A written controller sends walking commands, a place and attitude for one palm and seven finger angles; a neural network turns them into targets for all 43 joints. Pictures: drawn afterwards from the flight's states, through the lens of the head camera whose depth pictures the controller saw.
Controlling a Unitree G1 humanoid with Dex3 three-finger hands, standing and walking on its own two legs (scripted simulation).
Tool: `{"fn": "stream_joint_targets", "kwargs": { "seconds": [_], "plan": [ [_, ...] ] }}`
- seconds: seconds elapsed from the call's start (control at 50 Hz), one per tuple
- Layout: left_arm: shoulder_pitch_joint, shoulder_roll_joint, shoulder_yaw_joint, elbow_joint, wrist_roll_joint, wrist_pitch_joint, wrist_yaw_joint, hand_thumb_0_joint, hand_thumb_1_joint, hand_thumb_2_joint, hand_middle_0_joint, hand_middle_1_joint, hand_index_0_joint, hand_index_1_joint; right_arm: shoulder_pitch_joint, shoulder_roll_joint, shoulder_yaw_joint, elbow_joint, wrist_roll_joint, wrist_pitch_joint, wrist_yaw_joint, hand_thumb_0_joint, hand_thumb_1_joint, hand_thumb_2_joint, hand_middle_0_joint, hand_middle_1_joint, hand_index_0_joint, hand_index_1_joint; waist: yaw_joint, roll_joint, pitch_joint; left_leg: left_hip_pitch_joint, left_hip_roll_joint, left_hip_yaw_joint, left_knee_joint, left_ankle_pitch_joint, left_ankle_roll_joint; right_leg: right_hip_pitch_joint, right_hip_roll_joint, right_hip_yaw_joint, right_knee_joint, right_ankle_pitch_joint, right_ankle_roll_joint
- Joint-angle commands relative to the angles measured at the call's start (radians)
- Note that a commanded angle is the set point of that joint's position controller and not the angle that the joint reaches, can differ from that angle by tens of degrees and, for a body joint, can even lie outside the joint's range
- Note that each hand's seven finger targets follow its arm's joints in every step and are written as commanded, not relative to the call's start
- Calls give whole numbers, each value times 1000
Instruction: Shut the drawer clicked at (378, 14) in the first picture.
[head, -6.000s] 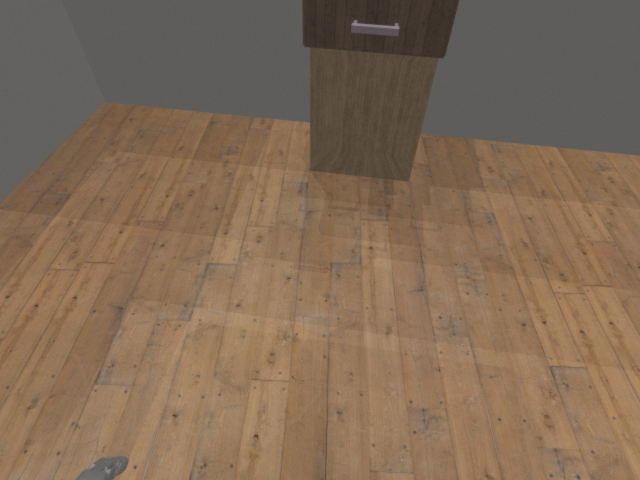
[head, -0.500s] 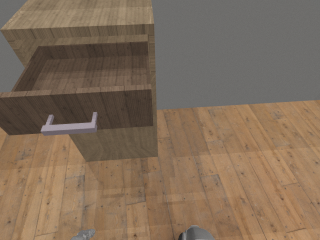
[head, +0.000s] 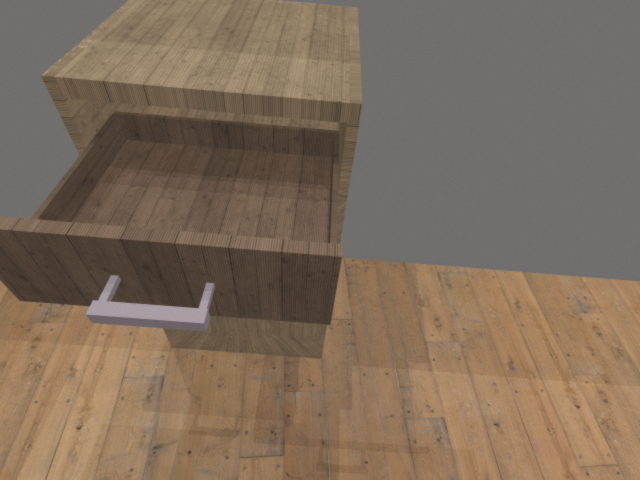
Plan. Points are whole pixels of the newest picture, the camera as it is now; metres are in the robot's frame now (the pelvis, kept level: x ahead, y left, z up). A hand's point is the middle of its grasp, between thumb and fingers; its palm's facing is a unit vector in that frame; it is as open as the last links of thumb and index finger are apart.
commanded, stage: come to a stop and stand still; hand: left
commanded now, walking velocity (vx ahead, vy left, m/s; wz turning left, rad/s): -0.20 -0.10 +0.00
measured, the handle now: (155, 301) +0.30 +0.25 +0.04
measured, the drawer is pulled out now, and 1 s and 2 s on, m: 0.28 0.28 0.28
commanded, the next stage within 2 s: look again from close up in 1.52 s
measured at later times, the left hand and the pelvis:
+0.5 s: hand out of the picture -0.02 +0.13 -0.17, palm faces +0.00 -0.98 -0.22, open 7.4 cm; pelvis -0.05 -0.05 +0.00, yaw -2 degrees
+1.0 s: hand out of the picture -0.07 +0.12 -0.17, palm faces +0.01 -0.99 -0.17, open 7.4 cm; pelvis -0.07 -0.04 +0.01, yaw -2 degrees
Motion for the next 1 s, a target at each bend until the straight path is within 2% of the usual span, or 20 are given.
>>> {"fn": "stream_joint_targets", "kwargs": {
  "seconds": [0.0, 0.04, 0.08, 0.14, 0.22, 0.24, 0.26, 0.28, 0.3, 0.32, 0.36, 0.4, 0.46, 0.5, 0.52, 0.56, 0.6, 0.68, 0.76, 0.98],
  "plan": [
    [67, 84, 12, -47, -6, 9, 2, 0, 900, 900, -200, -300, -200, -300, 59, -149, -29, -28, 1, 5, -26, 0, -900, -900, 200, 300, 200, 300, -28, 240, -19, 94, 246, -201, -227, 537, 111, -85, -54, 71, 112, -130, 35],
    [79, 84, 19, -52, -2, 20, 1, 0, 900, 900, -200, -300, -200, -300, 51, -167, -43, -39, -4, 10, -33, 0, -900, -900, 200, 300, 200, 300, -36, 220, -64, 150, 286, -220, -219, 585, 160, -164, -46, 105, 277, -243, 36],
    [75, 81, 27, -62, 1, 24, 0, 0, 900, 900, -200, -300, -200, -300, 39, -174, -51, -49, -4, 14, -36, 0, -900, -900, 200, 300, 200, 300, -41, 157, -102, 172, 300, -210, -179, 643, 189, -196, -40, 135, 388, -268, 36],
    [70, 54, 32, -81, 4, 25, 3, 0, 900, 900, -200, -300, -200, -300, 28, -177, -64, -58, -10, 23, -27, 0, -900, -900, 200, 300, 200, 300, -48, 148, -132, 164, 277, -176, -168, 537, 180, -210, -34, 130, 413, -260, 45],
    [121, 35, 25, -74, 5, 17, 1, 0, 900, 900, -200, -300, -200, -300, -1, -165, -67, -59, -10, 26, -13, 0, -900, -900, 200, 300, 200, 300, -29, 174, -122, 50, 231, -159, -181, 214, 132, -73, -30, 85, 160, -137, 37],
    [158, 39, 24, -60, 7, 13, 1, 0, 900, 900, -200, -300, -200, -300, -5, -158, -67, -58, -5, 29, -10, 0, -900, -900, 200, 300, 200, 300, -11, 141, -120, 14, 197, -140, -145, 116, 101, -13, -28, 75, 21, -33, 36],
    [162, 67, 25, -60, 14, 5, 3, 0, 900, 900, -200, -300, -200, -300, 7, -125, -65, -59, 1, 32, -6, 0, -900, -900, 200, 300, 200, 300, -14, 33, -82, -27, 126, -99, -75, 18, 50, -2, -59, 131, -129, 36, 28],
    [97, 128, 25, -76, 16, -3, 5, 0, 900, 900, -200, -300, -200, -300, 27, -69, -55, -62, 10, 37, 3, 0, -900, -900, 200, 300, 200, 300, -50, -110, -42, -78, 41, -39, -13, -110, -11, -51, -190, 295, -210, -2, -26],
    [40, 167, 27, -98, 11, -3, 2, 0, 900, 900, -200, -300, -200, -300, 12, -48, -42, -70, 6, 43, 12, 0, -900, -900, 200, 300, 200, 300, -56, -135, -15, -18, 2, -20, 19, -160, -31, -183, -271, 338, -266, -102, -77],
    [10, 174, 34, -107, 11, -10, 3, 0, 900, 900, -200, -300, -200, -300, -16, -53, -43, -72, -4, 55, 12, 0, -900, -900, 200, 300, 200, 300, -38, -265, 26, -17, 6, -40, 91, -178, -29, -255, -255, 371, -309, -156, -97],
    [-28, 139, 26, -103, 9, -8, 3, 0, 900, 900, -200, -300, -200, -300, 16, -62, -44, -39, -5, 56, 9, 0, -900, -900, 200, 300, 200, 300, -50, -181, 54, -24, 3, -70, 191, -158, -19, -255, -236, 343, -297, -116, -120],
    [-46, 125, 22, -98, 5, -13, 2, 0, 900, 900, -200, -300, -200, -300, 80, -52, -35, -2, -4, 47, 8, 0, -900, -900, 200, 300, 200, 300, -70, -120, 29, -5, 5, -63, 146, -106, -23, -188, -191, 260, -235, 5, -106],
    [-18, 116, 18, -72, -4, -19, 0, 0, 900, 900, -200, -300, -200, -300, 124, -49, -21, 28, -4, 32, -2, 0, -900, -900, 200, 300, 200, 300, -62, -57, 3, 59, 14, -67, -3, -13, -28, -137, -171, 233, -185, 75, -82],
    [-1, 92, 13, -59, -8, -20, 0, 0, 900, 900, -200, -300, -200, -300, 149, -61, -12, 49, -4, 18, -8, 0, -900, -900, 200, 300, 200, 300, -54, 3, 13, 101, 53, -112, -109, 115, -19, -133, -118, 208, -163, 63, -40],
    [1, 88, 13, -52, -10, -18, 1, 0, 900, 900, -200, -300, -200, -300, 153, -69, -9, 58, -5, 17, -12, 0, -900, -900, 200, 300, 200, 300, -43, 6, 30, 79, 65, -114, -130, 89, -20, -115, -101, 208, -180, 26, -25],
    [3, 102, 16, -32, -14, -15, -3, 0, 900, 900, -200, -300, -200, -300, 155, -70, -4, 74, -6, 10, -15, 0, -900, -900, 200, 300, 200, 300, -34, 119, -12, 64, 65, -116, -147, 119, -17, -31, -95, 182, -154, 89, -17],
    [9, 104, 16, -24, -15, -14, -3, 0, 900, 900, -200, -300, -200, -300, 157, -67, -3, 78, -4, 11, -13, 0, -900, -900, 200, 300, 200, 300, -26, 98, -19, 35, 59, -112, -167, 55, -23, 10, -93, 184, -176, 45, -14],
    [2, 98, 14, -21, -11, -10, -4, 0, 900, 900, -200, -300, -200, -300, 198, -59, -5, 86, -8, 17, -12, 0, -900, -900, 200, 300, 200, 300, -36, 23, 24, 43, 43, -99, -179, -27, -23, -52, -93, 200, -225, -95, -18],
    [15, 84, 15, -19, -10, -9, -3, 0, 900, 900, -200, -300, -200, -300, 230, -46, -6, 88, -10, 19, -12, 0, -900, -900, 200, 300, 200, 300, -44, 14, 53, 33, 34, -94, -177, -59, -20, -100, -92, 211, -239, -158, -18],
    [73, 46, 11, -8, -4, -17, 0, 0, 900, 900, -200, -300, -200, -300, 246, -30, -7, 79, -5, 5, -16, 0, -900, -900, 200, 300, 200, 300, -43, 29, 39, 34, 49, -111, -199, -56, -7, -103, -77, 187, -198, -70, -10]
  ]
}}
